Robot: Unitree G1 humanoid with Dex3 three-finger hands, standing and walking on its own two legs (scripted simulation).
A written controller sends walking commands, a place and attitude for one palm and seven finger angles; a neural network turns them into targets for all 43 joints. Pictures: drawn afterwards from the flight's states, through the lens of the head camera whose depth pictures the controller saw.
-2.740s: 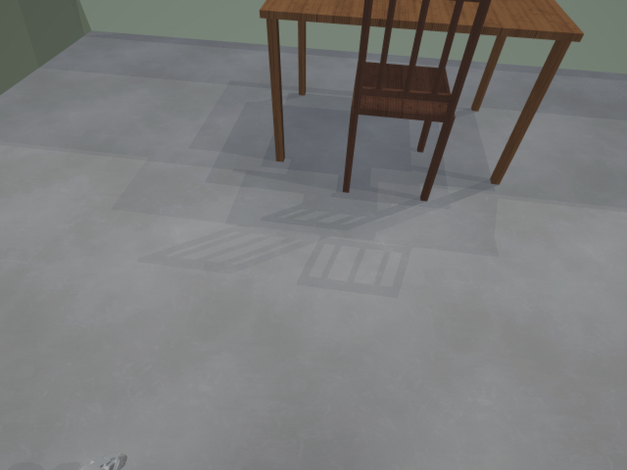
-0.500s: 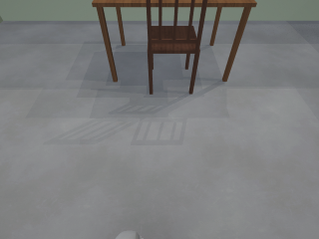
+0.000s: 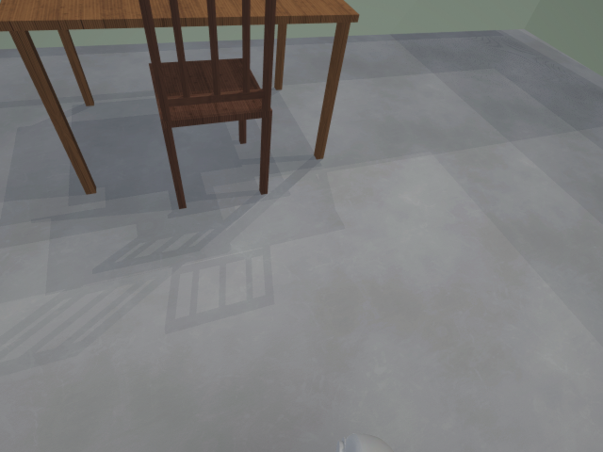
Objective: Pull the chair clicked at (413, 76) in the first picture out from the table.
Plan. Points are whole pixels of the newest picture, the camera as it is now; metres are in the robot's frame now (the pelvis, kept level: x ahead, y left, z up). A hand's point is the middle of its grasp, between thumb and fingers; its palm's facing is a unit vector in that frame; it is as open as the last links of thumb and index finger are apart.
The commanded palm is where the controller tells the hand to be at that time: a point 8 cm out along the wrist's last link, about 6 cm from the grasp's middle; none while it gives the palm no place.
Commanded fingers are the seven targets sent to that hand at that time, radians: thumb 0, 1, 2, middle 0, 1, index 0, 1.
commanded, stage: walk to a spot facing it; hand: left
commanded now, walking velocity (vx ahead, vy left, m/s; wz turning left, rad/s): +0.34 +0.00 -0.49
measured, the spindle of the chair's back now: (214, 48) +1.24 +0.37 -0.08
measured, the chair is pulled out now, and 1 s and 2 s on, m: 0.00 0.00 0.00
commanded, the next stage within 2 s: turn to face it in 1.32 s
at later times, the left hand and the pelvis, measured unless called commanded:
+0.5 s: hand (265, 323) +0.37 +0.08 -0.18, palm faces -0.30 -0.95 -0.13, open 7.4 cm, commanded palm none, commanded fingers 0.00 0.90 0.90 -0.20 -0.30 -0.20 -0.30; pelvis +0.21 -0.05 -0.02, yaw -13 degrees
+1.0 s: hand (246, 263) +0.50 +0.14 -0.18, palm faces -0.31 -0.94 -0.14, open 7.4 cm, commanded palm none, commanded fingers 0.00 0.90 0.90 -0.20 -0.30 -0.20 -0.30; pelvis +0.43 -0.03 +0.00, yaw -23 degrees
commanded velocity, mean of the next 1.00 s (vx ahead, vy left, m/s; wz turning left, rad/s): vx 0.36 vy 0.00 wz -0.33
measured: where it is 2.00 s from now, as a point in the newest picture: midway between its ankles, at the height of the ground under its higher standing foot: (359, 319)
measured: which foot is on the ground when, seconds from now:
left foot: down 0.00-0.38, up 0.40-0.76, down 0.78-1.00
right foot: up 0.00-0.36, down 0.38-0.80, up 0.82-1.00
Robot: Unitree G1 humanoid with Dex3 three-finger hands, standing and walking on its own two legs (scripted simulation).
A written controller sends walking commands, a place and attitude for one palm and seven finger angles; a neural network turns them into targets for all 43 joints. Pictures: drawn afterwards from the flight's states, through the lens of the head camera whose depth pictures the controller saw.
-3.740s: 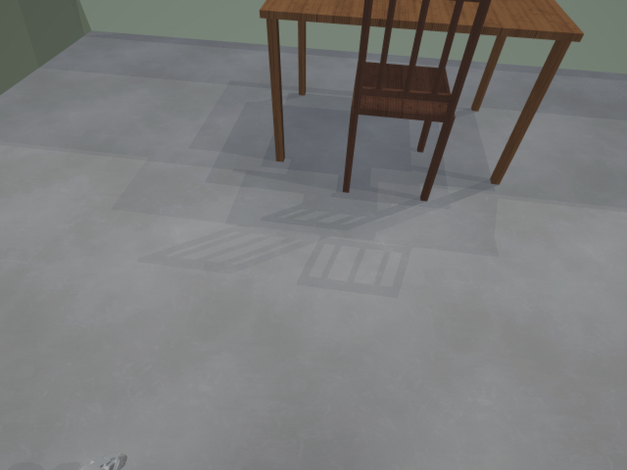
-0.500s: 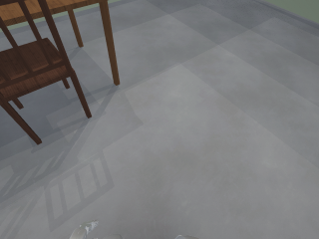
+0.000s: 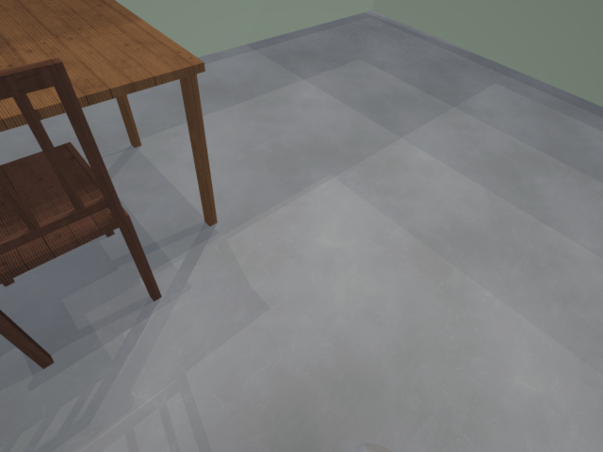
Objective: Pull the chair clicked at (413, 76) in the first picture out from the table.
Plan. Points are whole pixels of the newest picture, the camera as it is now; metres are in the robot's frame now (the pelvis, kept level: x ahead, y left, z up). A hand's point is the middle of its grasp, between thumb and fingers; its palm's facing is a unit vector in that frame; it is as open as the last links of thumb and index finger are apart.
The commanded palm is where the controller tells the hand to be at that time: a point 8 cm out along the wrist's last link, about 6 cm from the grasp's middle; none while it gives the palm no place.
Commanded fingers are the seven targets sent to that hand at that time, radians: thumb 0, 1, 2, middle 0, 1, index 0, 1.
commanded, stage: walk to a spot facing it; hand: left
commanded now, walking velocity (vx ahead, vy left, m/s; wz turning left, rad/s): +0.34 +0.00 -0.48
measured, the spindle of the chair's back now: out of the picture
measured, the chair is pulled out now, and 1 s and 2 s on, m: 0.00 0.00 0.00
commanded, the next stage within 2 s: turn to face it in 0.32 s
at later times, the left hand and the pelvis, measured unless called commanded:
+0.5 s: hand (262, 337) +0.34 +0.09 -0.17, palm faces -0.19 -0.96 -0.22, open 7.3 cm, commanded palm none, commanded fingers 0.00 0.90 0.90 -0.20 -0.30 -0.20 -0.30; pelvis +0.21 -0.07 -0.01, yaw -10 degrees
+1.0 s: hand (227, 322) +0.37 +0.16 -0.18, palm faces +0.11 -0.97 -0.22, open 7.4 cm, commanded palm none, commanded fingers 0.00 0.90 0.90 -0.20 -0.30 -0.20 -0.30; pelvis +0.31 -0.05 -0.01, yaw +4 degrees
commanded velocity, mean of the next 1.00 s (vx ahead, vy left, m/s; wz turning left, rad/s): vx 0.11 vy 0.00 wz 0.23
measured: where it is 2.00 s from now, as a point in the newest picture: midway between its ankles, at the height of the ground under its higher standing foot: (329, 445)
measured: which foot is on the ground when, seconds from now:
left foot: down 0.00-0.30, up 0.32-0.72, down 0.74-1.00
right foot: up 0.00-0.28, down 0.30-0.76, up 0.78-1.00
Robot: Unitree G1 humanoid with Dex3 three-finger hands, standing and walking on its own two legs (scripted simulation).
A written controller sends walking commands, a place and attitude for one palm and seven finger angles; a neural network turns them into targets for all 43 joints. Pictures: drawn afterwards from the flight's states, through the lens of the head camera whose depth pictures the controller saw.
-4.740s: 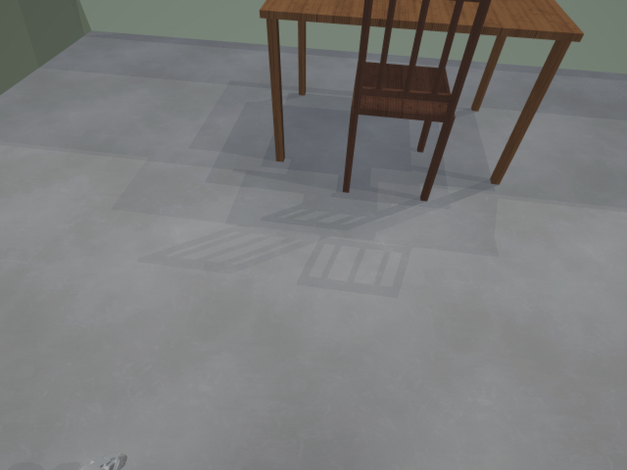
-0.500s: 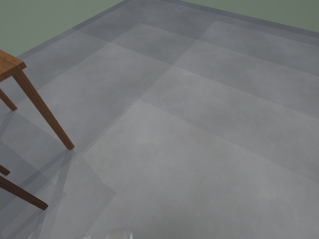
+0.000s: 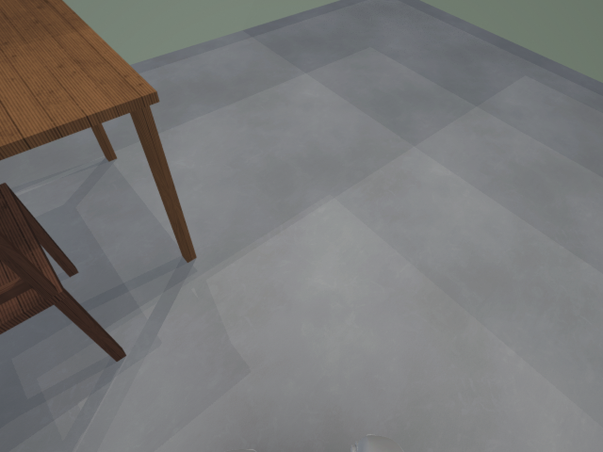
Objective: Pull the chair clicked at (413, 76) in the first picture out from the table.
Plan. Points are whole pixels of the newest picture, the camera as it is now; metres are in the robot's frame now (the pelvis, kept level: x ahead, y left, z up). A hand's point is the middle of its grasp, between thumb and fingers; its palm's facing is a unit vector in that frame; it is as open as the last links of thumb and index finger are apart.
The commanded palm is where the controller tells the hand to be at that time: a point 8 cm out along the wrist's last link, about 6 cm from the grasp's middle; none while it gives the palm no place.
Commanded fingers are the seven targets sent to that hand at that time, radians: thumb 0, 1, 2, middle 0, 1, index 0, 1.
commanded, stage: turn to face it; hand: left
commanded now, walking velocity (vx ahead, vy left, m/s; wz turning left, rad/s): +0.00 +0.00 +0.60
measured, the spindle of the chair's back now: out of the picture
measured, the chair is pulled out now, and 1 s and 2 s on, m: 0.00 0.00 0.00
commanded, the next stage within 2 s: take the last steps up to it in 1.08 s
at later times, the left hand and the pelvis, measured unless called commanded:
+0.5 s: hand out of the picture +0.02 +0.12 -0.14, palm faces +0.32 -0.91 -0.28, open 7.4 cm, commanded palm none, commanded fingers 0.00 0.90 0.90 -0.20 -0.30 -0.20 -0.30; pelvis +0.00 -0.09 +0.01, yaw +20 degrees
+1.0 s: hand out of the picture -0.12 +0.17 -0.17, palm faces +0.59 -0.77 -0.26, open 7.4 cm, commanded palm none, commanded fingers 0.00 0.90 0.90 -0.20 -0.30 -0.20 -0.30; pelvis -0.04 -0.04 +0.00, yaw +35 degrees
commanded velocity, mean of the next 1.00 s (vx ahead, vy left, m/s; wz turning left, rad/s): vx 0.00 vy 0.00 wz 0.48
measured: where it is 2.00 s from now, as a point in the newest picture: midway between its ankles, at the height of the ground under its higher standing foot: outside the picture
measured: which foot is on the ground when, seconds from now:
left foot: down 0.00-0.26, up 0.28-0.72, down 0.74-1.00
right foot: up 0.00-0.24, down 0.26-0.74, up 0.76-1.00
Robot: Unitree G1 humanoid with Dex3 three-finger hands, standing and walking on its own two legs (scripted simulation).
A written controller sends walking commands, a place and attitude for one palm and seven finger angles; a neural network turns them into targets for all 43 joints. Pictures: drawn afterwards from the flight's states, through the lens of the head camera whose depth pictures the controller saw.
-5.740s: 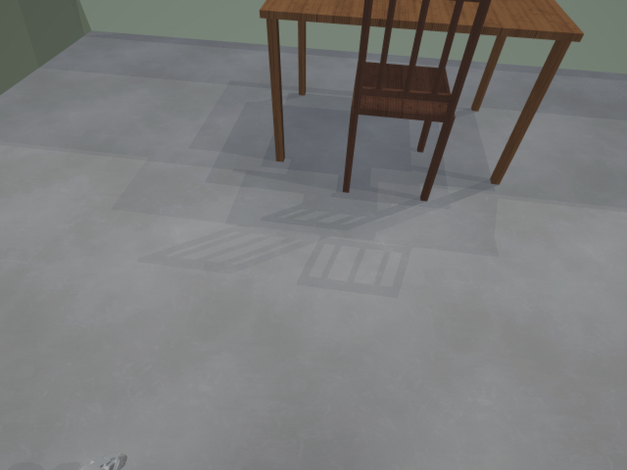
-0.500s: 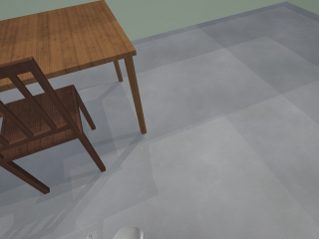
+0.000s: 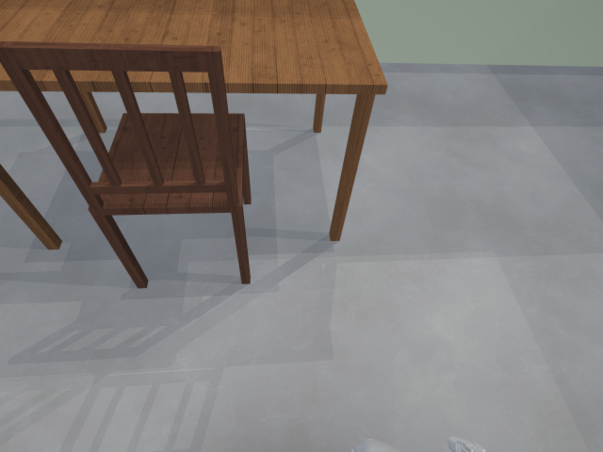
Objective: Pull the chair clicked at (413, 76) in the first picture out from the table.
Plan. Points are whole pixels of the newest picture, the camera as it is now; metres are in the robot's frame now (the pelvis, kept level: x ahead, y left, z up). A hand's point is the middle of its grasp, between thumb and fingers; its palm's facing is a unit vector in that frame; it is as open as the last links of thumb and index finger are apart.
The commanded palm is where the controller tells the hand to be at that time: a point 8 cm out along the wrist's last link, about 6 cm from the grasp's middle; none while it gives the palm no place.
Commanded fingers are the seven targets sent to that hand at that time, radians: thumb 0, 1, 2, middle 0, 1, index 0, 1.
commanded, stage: turn to face it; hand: left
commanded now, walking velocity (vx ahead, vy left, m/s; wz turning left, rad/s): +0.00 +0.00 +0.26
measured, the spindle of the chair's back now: (141, 134) +0.72 +0.42 -0.08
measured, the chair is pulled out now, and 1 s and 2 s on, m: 0.00 0.00 0.00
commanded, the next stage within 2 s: take the last steps up to it in 0.08 s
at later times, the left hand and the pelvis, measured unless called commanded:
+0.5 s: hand out of the picture -0.02 +0.18 -0.16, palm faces +0.21 -0.95 -0.23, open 7.3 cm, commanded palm none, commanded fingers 0.00 0.90 0.90 -0.20 -0.30 -0.20 -0.30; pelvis +0.01 -0.01 +0.01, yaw +9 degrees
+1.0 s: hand (127, 412) +0.18 +0.28 -0.17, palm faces +0.15 -0.98 -0.15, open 7.4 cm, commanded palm none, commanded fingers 0.00 0.90 0.90 -0.20 -0.30 -0.20 -0.30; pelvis +0.13 +0.10 +0.00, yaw +8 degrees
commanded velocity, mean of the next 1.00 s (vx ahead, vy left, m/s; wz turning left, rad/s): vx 0.25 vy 0.01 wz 0.06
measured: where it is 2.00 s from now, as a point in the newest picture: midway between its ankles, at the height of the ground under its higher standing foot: (273, 406)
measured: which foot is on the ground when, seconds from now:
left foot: down 0.00-0.18, up 0.20-0.60, down 0.62-1.00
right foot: up 0.00-0.16, down 0.18-0.64, up 0.66-1.00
